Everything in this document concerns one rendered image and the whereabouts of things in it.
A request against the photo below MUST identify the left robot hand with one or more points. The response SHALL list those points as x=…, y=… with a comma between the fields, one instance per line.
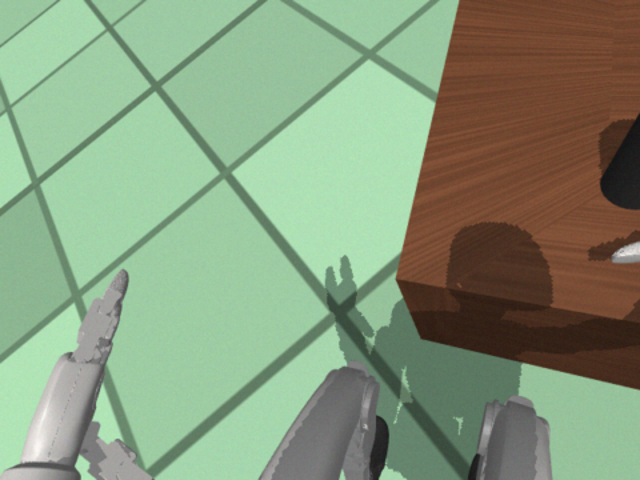
x=62, y=426

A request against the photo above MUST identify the left robot arm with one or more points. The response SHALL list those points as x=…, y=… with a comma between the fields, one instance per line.
x=41, y=471

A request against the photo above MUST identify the bottle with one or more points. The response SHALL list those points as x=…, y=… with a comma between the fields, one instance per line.
x=620, y=183

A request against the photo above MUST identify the right robot hand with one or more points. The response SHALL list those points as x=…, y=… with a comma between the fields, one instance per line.
x=627, y=254

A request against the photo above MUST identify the left robot foot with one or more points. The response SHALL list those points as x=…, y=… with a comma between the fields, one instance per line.
x=379, y=450

